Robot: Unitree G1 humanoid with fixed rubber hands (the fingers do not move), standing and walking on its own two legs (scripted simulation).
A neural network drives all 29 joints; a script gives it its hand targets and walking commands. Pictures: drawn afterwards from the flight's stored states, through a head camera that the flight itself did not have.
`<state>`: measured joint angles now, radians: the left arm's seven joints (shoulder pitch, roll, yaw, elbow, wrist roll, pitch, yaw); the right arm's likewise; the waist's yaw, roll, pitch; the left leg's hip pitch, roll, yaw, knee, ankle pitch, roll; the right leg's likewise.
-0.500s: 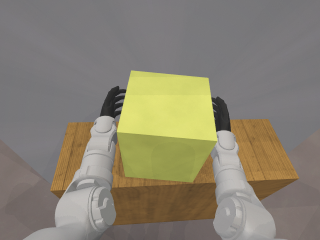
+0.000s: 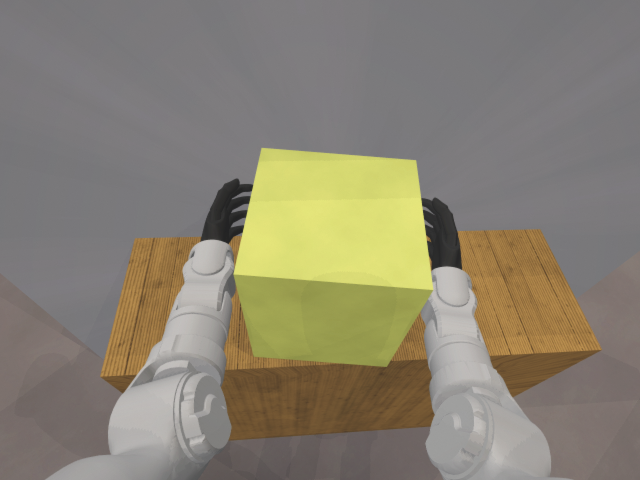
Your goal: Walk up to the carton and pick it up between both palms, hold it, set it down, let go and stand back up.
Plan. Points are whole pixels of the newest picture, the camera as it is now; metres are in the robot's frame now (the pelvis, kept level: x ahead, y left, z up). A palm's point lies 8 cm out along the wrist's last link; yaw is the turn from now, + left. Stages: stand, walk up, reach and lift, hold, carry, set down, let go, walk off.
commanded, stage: set down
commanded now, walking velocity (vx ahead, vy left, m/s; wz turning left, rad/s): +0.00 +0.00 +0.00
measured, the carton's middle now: (328, 265) +0.39 +0.01 -0.01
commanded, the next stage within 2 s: none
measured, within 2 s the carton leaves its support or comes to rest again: neither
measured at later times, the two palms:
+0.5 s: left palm (220, 239) +0.39 +0.16 +0.04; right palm (443, 262) +0.38 -0.14 +0.04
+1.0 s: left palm (220, 239) +0.39 +0.16 +0.04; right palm (443, 262) +0.38 -0.14 +0.04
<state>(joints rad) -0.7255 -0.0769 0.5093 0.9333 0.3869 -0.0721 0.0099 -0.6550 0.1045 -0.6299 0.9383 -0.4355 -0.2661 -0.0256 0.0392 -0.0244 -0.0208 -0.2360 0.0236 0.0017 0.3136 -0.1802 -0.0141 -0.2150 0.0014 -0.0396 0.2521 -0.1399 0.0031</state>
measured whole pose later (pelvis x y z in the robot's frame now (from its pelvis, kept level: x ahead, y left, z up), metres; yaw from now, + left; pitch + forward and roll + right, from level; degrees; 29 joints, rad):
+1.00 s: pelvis -0.01 +0.00 +0.00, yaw +0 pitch +7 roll +0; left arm -0.74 -0.10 0.58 0.87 0.44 -0.10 -0.03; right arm -0.67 0.14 -0.69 0.86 -0.48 -0.26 0.02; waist 0.03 -0.02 0.02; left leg -0.25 0.02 0.00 0.31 -0.17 -0.01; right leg -0.24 -0.01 -0.04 0.26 -0.14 0.00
